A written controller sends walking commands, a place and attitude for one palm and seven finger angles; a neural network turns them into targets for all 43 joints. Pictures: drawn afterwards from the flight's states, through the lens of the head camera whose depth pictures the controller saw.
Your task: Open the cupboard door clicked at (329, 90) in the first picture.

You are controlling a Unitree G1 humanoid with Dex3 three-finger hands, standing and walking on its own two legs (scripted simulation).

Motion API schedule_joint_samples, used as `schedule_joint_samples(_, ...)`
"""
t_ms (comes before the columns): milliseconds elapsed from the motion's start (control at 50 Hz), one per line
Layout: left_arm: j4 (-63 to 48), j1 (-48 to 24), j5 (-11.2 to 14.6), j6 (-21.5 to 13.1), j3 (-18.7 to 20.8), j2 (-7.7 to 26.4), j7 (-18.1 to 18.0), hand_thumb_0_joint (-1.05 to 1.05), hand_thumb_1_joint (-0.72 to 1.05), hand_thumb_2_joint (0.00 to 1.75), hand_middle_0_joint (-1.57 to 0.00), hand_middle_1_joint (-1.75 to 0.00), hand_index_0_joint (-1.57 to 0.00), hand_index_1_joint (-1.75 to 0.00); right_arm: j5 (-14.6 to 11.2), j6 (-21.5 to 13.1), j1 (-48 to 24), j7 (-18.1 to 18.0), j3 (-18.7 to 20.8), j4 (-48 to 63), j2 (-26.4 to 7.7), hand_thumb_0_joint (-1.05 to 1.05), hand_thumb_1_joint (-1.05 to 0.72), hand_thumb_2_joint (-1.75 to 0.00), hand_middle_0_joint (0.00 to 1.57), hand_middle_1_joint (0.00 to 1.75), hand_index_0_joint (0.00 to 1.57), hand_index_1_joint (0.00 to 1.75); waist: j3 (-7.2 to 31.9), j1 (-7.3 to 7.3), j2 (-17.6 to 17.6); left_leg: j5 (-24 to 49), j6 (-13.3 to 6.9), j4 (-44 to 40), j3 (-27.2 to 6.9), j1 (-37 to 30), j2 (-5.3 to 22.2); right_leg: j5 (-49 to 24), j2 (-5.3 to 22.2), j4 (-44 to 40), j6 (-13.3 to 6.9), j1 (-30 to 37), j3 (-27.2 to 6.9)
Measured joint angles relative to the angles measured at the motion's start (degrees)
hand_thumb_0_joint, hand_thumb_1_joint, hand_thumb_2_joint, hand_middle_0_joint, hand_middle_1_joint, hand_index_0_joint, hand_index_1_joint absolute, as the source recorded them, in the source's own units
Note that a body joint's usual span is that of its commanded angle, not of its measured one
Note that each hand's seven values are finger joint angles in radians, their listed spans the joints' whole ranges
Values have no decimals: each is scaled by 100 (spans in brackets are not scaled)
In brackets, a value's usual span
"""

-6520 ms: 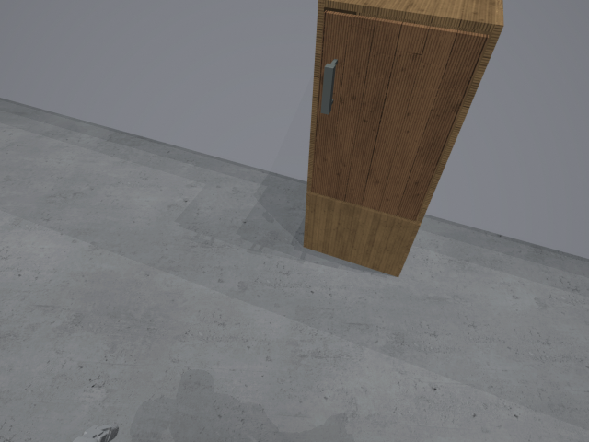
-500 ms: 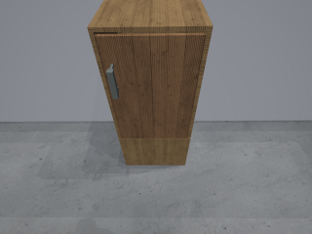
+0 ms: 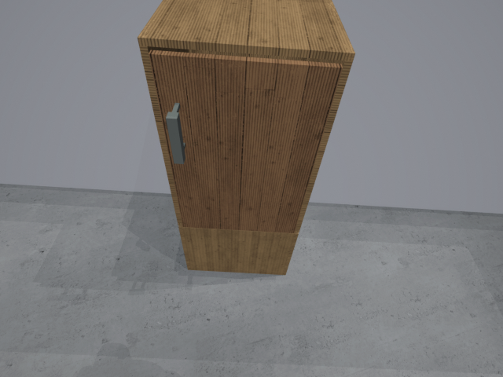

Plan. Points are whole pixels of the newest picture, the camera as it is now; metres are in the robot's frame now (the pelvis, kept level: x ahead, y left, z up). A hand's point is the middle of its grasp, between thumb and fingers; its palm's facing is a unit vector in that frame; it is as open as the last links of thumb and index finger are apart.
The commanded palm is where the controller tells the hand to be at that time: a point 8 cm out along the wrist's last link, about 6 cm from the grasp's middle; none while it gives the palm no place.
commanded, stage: shuffle to correct the standing spot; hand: left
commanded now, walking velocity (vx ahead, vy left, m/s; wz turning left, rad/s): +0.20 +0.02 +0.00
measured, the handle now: (178, 133) +0.60 +0.22 +0.03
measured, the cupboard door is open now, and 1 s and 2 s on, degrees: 0 0 0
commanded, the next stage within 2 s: come to a stop and stand still in 0.14 s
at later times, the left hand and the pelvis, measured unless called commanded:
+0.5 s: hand out of the picture +0.10 +0.13 -0.16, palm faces +0.05 -0.98 -0.20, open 7.3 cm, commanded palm none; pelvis +0.10 -0.03 +0.01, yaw -1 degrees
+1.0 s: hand out of the picture +0.15 +0.15 -0.17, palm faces -0.03 -0.95 -0.30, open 7.4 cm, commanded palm none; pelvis +0.08 -0.05 -0.02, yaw -2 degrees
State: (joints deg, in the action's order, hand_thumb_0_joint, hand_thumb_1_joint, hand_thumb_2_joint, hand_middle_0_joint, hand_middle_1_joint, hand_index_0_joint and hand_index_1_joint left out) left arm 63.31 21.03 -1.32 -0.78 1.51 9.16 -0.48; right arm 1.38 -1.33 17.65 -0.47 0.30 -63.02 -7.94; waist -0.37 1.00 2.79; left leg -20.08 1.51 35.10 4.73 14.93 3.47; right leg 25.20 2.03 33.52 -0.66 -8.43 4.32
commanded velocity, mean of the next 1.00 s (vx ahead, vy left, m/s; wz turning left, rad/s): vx -0.05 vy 0.02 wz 0.00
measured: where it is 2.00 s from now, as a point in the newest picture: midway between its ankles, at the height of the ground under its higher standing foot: outside the picture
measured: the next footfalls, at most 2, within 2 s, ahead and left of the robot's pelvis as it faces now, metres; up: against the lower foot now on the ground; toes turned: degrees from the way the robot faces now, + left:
right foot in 0.24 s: +0.09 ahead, -0.10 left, +0.00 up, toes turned -8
left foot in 0.62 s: +0.12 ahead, +0.05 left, +0.00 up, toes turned +0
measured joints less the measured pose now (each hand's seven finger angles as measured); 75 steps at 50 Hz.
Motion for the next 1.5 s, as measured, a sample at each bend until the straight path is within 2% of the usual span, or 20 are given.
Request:
schedule_joint_samples(100,45,-126,-1,82,32,4,22,1,91,90,-20,-30,-20,-30,39,-233,74,-88,22,127,57,1,-91,-90,20,30,20,30,-130,-124,-93,-133,-80,-83,162,-121,12,730,-28,1883,-210,-956,27)
schedule_joint_samples(140,-35,-322,9,71,63,12,43,1,91,90,-19,-30,-20,-30,60,-241,160,-94,22,116,79,1,-91,-90,20,30,20,30,-211,-192,-194,-73,-58,-269,136,-230,15,698,-26,2097,-223,-1285,114)
schedule_joint_samples(220,-353,-610,3,-96,101,-3,102,1,91,90,-19,-30,-20,-30,42,-111,377,-50,30,-57,55,1,-91,-90,20,30,20,30,-235,-135,-411,-225,39,-224,71,-333,58,-340,-26,725,-153,-1188,318)
schedule_joint_samples(280,-483,-678,2,-294,120,-11,55,1,91,90,-19,-30,-20,-30,-5,50,412,6,58,-195,13,1,-91,-90,20,30,20,30,-195,-31,-480,-882,-207,1327,-134,197,31,-205,-33,702,-340,-1102,384)
schedule_joint_samples(320,-485,-611,11,-337,99,-88,-1,1,91,90,-19,-30,-20,-30,8,129,266,9,96,-210,-57,1,-91,-90,20,30,20,30,-179,-6,-532,-813,-235,2362,-214,628,-16,-181,-72,533,-389,-869,451)
schedule_joint_samples(360,-422,-499,1,-327,72,-139,-79,1,92,90,-19,-30,-20,-30,6,133,22,-5,109,-129,-108,1,-91,-90,20,30,20,30,-164,-10,-475,-603,-177,2681,-149,946,-46,-339,-89,152,-368,-626,413)
schedule_joint_samples(460,-316,-347,-13,-142,-18,-223,-118,1,92,90,-19,-30,-20,-30,-62,132,-596,-80,153,259,-208,2,-93,-90,20,30,20,30,-240,-1,-246,-74,-24,1554,-7,1170,-149,-562,-76,-490,-361,-252,276)
schedule_joint_samples(580,-437,-262,-15,32,10,-206,-133,1,91,90,-20,-30,-21,-30,-62,213,-1100,-94,206,630,-293,1,-93,-90,19,30,20,30,-465,160,-114,409,-8,282,83,891,-346,-241,-105,-181,-295,-119,246)
schedule_joint_samples(620,-463,-205,21,92,27,-144,-145,1,90,90,-20,-30,-21,-30,-37,183,-1166,-100,210,739,-294,1,-92,-90,19,30,20,30,-487,157,-116,1335,-167,-234,169,592,-317,-52,-135,324,-243,-223,271)
schedule_joint_samples(680,-473,-369,77,234,72,29,-208,1,90,90,-20,-30,-21,-30,-57,152,-1244,-114,159,882,-194,1,-92,-90,19,30,20,30,-545,146,52,761,-440,-125,251,514,-354,712,-177,2192,-80,-930,-122)
schedule_joint_samples(720,-532,-530,66,298,122,100,-238,1,90,90,-20,-30,-21,-30,-42,163,-1261,-137,120,955,-147,1,-92,-90,19,30,20,30,-547,122,39,733,-451,-216,249,488,-314,781,-229,3025,-9,-1336,-294)
schedule_joint_samples(780,-693,-780,50,345,179,169,-214,1,91,90,-20,-30,-20,-30,-4,204,-1267,-148,87,1003,-102,1,-91,-90,20,30,20,30,-535,93,-63,952,-389,-423,198,511,-248,438,-172,3430,95,-1677,-408)
schedule_joint_samples(840,-859,-932,34,355,189,195,-171,1,91,90,-19,-30,-20,-30,26,247,-1219,-117,92,991,-75,1,-91,-90,20,30,20,30,-475,72,-199,1115,-352,-543,126,595,-185,349,-60,2911,147,-1599,-387)
schedule_joint_samples(880,-938,-917,48,289,97,217,-175,1,91,90,-19,-30,-20,-30,-1,254,-1140,-31,108,988,-106,1,-91,-90,20,30,21,30,-353,72,-309,1103,-281,-362,101,778,-98,170,-9,1917,92,-1339,-359)
schedule_joint_samples(920,-1094,-787,17,191,57,317,-149,1,91,90,-19,-30,-20,-30,7,277,-994,60,134,1124,-85,1,-91,-90,20,30,21,30,-202,80,-180,941,-210,33,246,1019,-142,-387,148,894,-23,-1067,-596)
schedule_joint_samples(1020,-1001,-716,-61,188,-88,166,-107,1,90,90,-19,-30,-20,-30,2,348,-627,109,282,1221,-277,1,-91,-90,20,30,20,30,-179,-208,-532,526,-173,661,-36,1075,-218,135,125,1368,198,-989,-533)
schedule_joint_samples(1180,-1073,-623,7,352,-99,60,-88,1,90,90,-20,-30,-20,-30,71,395,276,68,241,921,-363,1,-91,-90,19,30,20,30,98,-426,-506,774,-160,481,-222,985,-174,140,-60,1271,28,-889,-478)
schedule_joint_samples(1300,-1071,-395,19,209,-60,15,-65,1,91,90,-20,-30,-21,-30,69,515,521,47,213,672,-321,1,-91,-90,19,30,20,30,43,-249,-397,212,-151,545,-367,1087,-294,-395,-114,756,-111,-974,-507)
schedule_joint_samples(1400,-716,-235,31,279,-63,40,-60,1,91,90,-20,-30,-21,-30,30,307,634,-2,173,596,-281,1,-91,-90,19,30,20,30,83,-312,-361,592,-109,82,-438,586,-319,-471,-177,624,-7,-1009,-460)
schedule_joint_samples(1500,-496,-276,65,175,-83,36,-46,1,91,90,-20,-30,-20,-30,0,178,460,-42,30,432,-109,1,-91,-90,19,30,20,30,-36,-168,-282,776,-67,-325,-430,372,-244,-775,-252,97,-23,-765,-471)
